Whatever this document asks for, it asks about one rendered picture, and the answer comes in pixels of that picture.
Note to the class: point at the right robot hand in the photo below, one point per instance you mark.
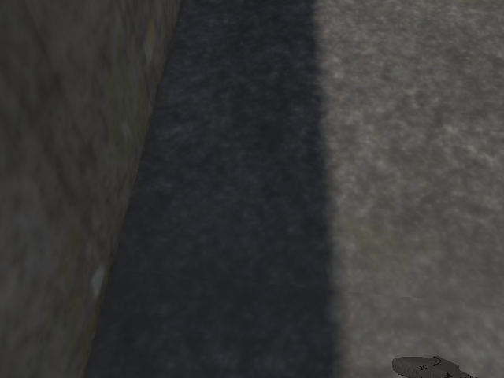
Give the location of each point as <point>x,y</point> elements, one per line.
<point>419,367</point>

